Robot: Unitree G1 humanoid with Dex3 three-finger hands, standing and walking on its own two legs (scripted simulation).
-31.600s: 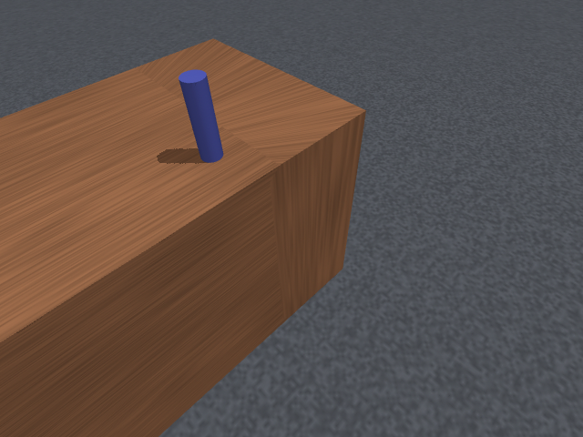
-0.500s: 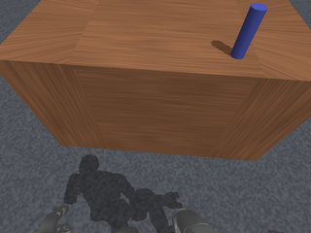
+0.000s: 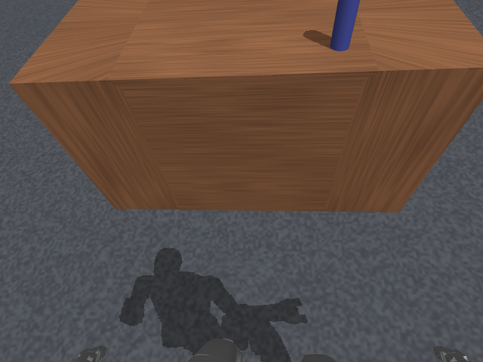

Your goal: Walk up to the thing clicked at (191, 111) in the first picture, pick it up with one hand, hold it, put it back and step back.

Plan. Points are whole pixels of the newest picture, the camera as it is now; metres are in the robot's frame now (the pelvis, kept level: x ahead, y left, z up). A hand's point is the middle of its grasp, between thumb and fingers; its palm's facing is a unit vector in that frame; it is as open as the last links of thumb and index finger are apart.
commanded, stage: step back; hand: right
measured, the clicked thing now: (346, 11) +0.91 -0.22 +0.08
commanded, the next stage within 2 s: stand in 1.64 s
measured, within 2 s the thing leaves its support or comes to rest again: neither
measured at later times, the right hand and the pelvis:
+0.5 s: hand out of the picture -0.03 -0.31 -0.15, palm faces -0.02 +0.91 -0.42, open 7.4 cm; pelvis -0.17 -0.04 -0.01, yaw +0 degrees
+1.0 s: hand out of the picture -0.14 -0.29 -0.15, palm faces -0.07 +0.94 -0.35, open 7.4 cm; pelvis -0.21 -0.04 +0.00, yaw +3 degrees
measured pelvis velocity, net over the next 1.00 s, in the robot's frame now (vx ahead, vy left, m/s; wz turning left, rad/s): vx -0.21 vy -0.04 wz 0.05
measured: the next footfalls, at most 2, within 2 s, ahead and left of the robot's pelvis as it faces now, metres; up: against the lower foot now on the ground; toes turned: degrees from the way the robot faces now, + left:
left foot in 0.10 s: -0.02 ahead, +0.12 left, +0.00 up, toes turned +1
right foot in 0.44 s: -0.13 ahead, -0.15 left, +0.00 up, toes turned +2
